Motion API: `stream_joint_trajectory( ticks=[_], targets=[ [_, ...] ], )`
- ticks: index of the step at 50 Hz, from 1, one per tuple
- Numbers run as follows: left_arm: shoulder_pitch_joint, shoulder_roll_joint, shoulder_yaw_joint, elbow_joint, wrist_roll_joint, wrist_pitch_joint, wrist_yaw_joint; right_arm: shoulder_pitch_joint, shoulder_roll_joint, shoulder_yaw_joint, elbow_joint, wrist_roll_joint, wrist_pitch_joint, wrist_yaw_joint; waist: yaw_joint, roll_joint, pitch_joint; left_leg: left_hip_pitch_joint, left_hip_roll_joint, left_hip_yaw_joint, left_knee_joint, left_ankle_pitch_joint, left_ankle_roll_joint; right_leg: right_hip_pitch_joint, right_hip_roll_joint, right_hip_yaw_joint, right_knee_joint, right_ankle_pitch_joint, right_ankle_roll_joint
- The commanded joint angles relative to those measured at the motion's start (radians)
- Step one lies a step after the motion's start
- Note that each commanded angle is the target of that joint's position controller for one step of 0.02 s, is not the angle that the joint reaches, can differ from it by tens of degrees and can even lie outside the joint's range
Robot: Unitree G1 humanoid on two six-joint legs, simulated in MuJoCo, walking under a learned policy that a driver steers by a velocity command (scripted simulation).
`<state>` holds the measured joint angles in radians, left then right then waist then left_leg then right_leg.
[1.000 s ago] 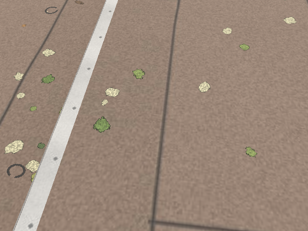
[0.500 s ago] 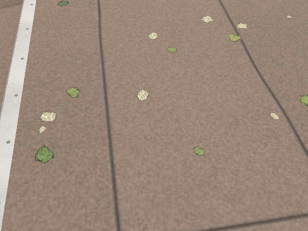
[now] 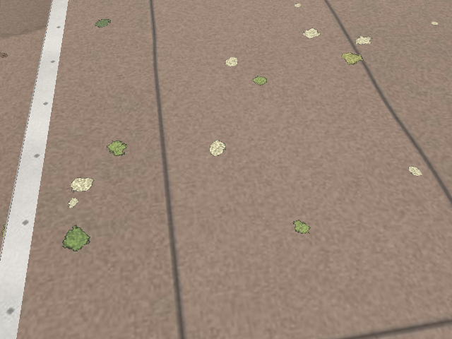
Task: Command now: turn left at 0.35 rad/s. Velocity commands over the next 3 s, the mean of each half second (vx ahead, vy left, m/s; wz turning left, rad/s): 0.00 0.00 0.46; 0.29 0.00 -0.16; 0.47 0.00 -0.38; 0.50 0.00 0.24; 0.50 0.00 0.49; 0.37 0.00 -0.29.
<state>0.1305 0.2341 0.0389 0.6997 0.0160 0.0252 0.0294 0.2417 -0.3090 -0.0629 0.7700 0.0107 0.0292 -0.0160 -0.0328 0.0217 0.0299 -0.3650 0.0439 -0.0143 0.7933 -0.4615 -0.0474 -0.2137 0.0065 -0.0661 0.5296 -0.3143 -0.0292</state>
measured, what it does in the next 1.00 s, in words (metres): walks ahead: left foot, then right foot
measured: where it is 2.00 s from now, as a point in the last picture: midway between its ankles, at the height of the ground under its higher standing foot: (218, 278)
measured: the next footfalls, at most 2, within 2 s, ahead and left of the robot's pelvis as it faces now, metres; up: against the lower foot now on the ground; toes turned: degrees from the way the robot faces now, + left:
left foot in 0.18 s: +0.03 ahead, +0.14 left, +0.00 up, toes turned +9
right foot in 0.80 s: +0.11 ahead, -0.06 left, +0.00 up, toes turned +12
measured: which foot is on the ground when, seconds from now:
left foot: up 0.00-0.16, down 0.18-0.80, up 0.82-1.00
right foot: down 0.00-0.18, up 0.20-0.78, down 0.80-1.00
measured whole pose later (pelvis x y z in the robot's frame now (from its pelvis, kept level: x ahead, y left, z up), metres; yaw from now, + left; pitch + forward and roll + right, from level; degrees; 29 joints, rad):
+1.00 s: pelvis +0.12 +0.03 +0.02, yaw +7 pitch +2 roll +2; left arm 0.42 0.25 0.04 0.83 -0.02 -0.07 -0.01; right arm 0.17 -0.32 -0.06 0.68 0.00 -0.09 0.03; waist 0.04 0.04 0.01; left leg -0.54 0.01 -0.03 0.91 -0.25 -0.01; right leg -0.08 0.04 0.09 0.33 -0.27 -0.06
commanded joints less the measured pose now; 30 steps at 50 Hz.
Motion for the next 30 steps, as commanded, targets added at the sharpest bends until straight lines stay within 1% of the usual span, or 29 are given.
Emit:
stream_joint_trajectory(
  ticks=[1, 2, 4, 6, 7, 8, 9, 10, 11, 12, 13, 14, 15, 16, 18, 20, 22, 25, 26, 27, 28, 29, 30],
  targets=[
    [-0.014, 0.186, 0.062, -0.051, -0.008, -0.019, 0.010, -0.033, -0.075, -0.030, -0.087, 0.009, 0.009, 0.000, 0.034, -0.129, -0.022, -0.192, 0.037, -0.034, 0.232, -0.129, -0.011, 0.095, -0.368, 0.268, -0.191, 0.523, -0.243],
    [-0.045, 0.187, 0.064, -0.052, -0.013, -0.021, 0.008, -0.030, -0.069, -0.029, -0.086, 0.007, 0.014, 0.001, 0.025, -0.120, -0.027, -0.170, 0.044, -0.024, 0.199, -0.091, -0.016, 0.088, -0.348, 0.225, -0.185, 0.531, -0.227],
    [-0.081, 0.196, 0.070, -0.052, -0.016, -0.014, 0.005, -0.033, -0.060, -0.022, -0.096, 0.006, 0.016, 0.011, 0.024, -0.132, -0.054, -0.083, 0.038, 0.015, 0.098, -0.015, -0.015, 0.072, -0.317, 0.150, -0.162, 0.562, -0.200],
    [-0.065, 0.207, 0.075, -0.039, -0.024, -0.005, 0.007, -0.032, -0.071, -0.025, -0.112, 0.013, 0.015, 0.027, 0.030, -0.152, -0.086, -0.023, 0.015, 0.053, -0.019, 0.053, 0.001, 0.102, -0.311, 0.113, -0.119, 0.569, -0.177],
    [-0.064, 0.214, 0.076, -0.033, -0.033, 0.000, 0.008, -0.013, -0.075, -0.028, -0.113, 0.014, 0.014, 0.035, 0.017, -0.150, -0.097, 0.022, -0.002, 0.078, -0.107, 0.118, 0.016, 0.102, -0.307, 0.093, -0.083, 0.545, -0.156],
    [-0.063, 0.213, 0.076, -0.025, -0.043, 0.003, 0.010, 0.024, -0.078, -0.033, -0.104, 0.013, 0.013, 0.039, -0.004, -0.141, -0.106, 0.098, -0.029, 0.104, -0.223, 0.219, 0.039, 0.076, -0.292, 0.063, -0.026, 0.485, -0.120],
    [-0.003, 0.186, 0.071, 0.001, -0.044, 0.001, 0.007, 0.048, -0.110, -0.047, -0.101, 0.004, 0.010, 0.032, -0.003, -0.066, -0.109, 0.195, -0.046, 0.061, -0.336, 0.355, 0.074, 0.010, -0.244, 0.006, 0.087, 0.328, -0.054],
    [0.026, 0.133, 0.056, -0.009, -0.002, -0.002, 0.002, 0.063, -0.238, -0.079, -0.125, 0.001, 0.006, 0.012, 0.022, 0.213, -0.103, 0.342, 0.166, -0.264, -0.418, 0.718, 0.165, -0.231, -0.130, -0.091, 0.373, -0.051, 0.053],
    [-0.090, 0.124, 0.047, -0.072, 0.009, -0.006, 0.009, 0.074, -0.287, -0.079, -0.154, -0.037, -0.015, 0.021, -0.018, 0.312, -0.132, 0.313, 0.363, -0.576, -0.457, 0.853, 0.390, -0.406, 0.020, 0.035, 0.597, -0.408, 0.093],
    [-0.110, 0.173, 0.061, -0.064, -0.007, -0.005, 0.013, 0.070, -0.238, -0.064, -0.161, -0.046, -0.038, 0.031, -0.041, 0.146, -0.156, 0.324, 0.342, -0.521, -0.469, 0.775, 0.413, -0.429, -0.007, 0.133, 0.711, -0.388, 0.085],
    [-0.098, 0.181, 0.066, -0.056, -0.021, -0.004, 0.014, 0.030, -0.213, -0.057, -0.160, -0.035, -0.052, 0.030, -0.010, 0.104, -0.118, 0.297, 0.287, -0.428, -0.458, 0.693, 0.359, -0.441, -0.027, 0.147, 0.719, -0.297, 0.070],
    [-0.073, 0.185, 0.072, -0.030, -0.017, -0.004, 0.022, -0.017, -0.195, -0.055, -0.163, -0.015, -0.052, 0.022, 0.013, 0.046, -0.097, 0.288, 0.229, -0.368, -0.453, 0.597, 0.301, -0.446, -0.045, 0.152, 0.681, -0.207, 0.069],
    [-0.067, 0.196, 0.077, -0.023, -0.011, -0.002, 0.027, -0.049, -0.172, -0.045, -0.168, 0.001, -0.048, 0.013, 0.025, 0.057, -0.085, 0.277, 0.204, -0.342, -0.453, 0.588, 0.272, -0.441, -0.053, 0.159, 0.648, -0.142, 0.075],
    [-0.051, 0.190, 0.078, -0.014, -0.012, -0.003, 0.025, -0.054, -0.161, -0.038, -0.174, 0.002, -0.043, 0.005, 0.035, 0.077, -0.095, 0.252, 0.175, -0.316, -0.459, 0.610, 0.263, -0.397, -0.039, 0.152, 0.658, -0.095, 0.085],
    [-0.026, 0.173, 0.076, -0.005, -0.020, -0.005, 0.019, -0.047, -0.152, -0.035, -0.187, -0.004, -0.039, -0.004, 0.038, 0.081, -0.117, 0.268, 0.155, -0.301, -0.465, 0.615, 0.265, -0.378, -0.020, 0.151, 0.640, -0.040, 0.100],
    [-0.037, 0.162, 0.073, -0.007, -0.020, -0.007, 0.020, -0.037, -0.153, -0.037, -0.192, -0.002, -0.036, -0.009, 0.029, 0.078, -0.110, 0.288, 0.145, -0.313, -0.471, 0.571, 0.266, -0.391, -0.012, 0.158, 0.570, -0.018, 0.113],
    [-0.039, 0.159, 0.070, -0.003, -0.021, -0.007, 0.020, -0.039, -0.146, -0.034, -0.196, -0.005, -0.031, -0.015, 0.022, 0.090, -0.107, 0.303, 0.146, -0.319, -0.476, 0.513, 0.266, -0.389, -0.017, 0.158, 0.494, -0.002, 0.127],
    [-0.044, 0.155, 0.067, 0.002, -0.022, -0.011, 0.018, -0.050, -0.134, -0.028, -0.196, -0.014, -0.025, -0.016, 0.011, 0.111, -0.090, 0.264, 0.135, -0.324, -0.484, 0.425, 0.267, -0.337, -0.033, 0.154, 0.391, 0.006, 0.136],
    [-0.039, 0.154, 0.064, 0.004, -0.022, -0.015, 0.014, -0.042, -0.130, -0.027, -0.191, -0.014, -0.024, -0.016, 0.005, 0.112, -0.098, 0.250, 0.126, -0.331, -0.503, 0.294, 0.270, -0.311, -0.038, 0.148, 0.350, 0.013, 0.134],
    [-0.044, 0.155, 0.062, 0.003, -0.023, -0.020, 0.009, -0.035, -0.133, -0.026, -0.185, -0.014, -0.025, -0.014, -0.005, 0.125, -0.085, 0.231, 0.121, -0.349, -0.530, 0.150, 0.275, -0.296, -0.038, 0.135, 0.310, 0.014, 0.129],
    [-0.041, 0.155, 0.059, 0.005, -0.024, -0.028, 0.002, -0.035, -0.129, -0.022, -0.176, -0.016, -0.026, -0.011, -0.011, 0.142, -0.074, 0.223, 0.129, -0.364, -0.556, 0.051, 0.279, -0.286, -0.042, 0.120, 0.273, 0.010, 0.124],
    [-0.039, 0.156, 0.055, 0.008, -0.027, -0.038, -0.005, -0.033, -0.127, -0.019, -0.167, -0.019, -0.028, -0.009, -0.020, 0.152, -0.063, 0.220, 0.137, -0.377, -0.574, -0.004, 0.280, -0.272, -0.047, 0.106, 0.240, 0.002, 0.116],
    [-0.044, 0.159, 0.052, 0.008, -0.031, -0.047, -0.012, -0.028, -0.136, -0.020, -0.159, -0.020, -0.031, -0.006, -0.029, 0.151, -0.047, 0.221, 0.146, -0.386, -0.584, -0.035, 0.281, -0.266, -0.049, 0.095, 0.212, -0.010, 0.105]
  ],
)
Over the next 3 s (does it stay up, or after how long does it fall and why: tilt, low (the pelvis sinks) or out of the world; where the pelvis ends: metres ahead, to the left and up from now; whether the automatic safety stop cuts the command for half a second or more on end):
stays up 1.18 0.12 0.01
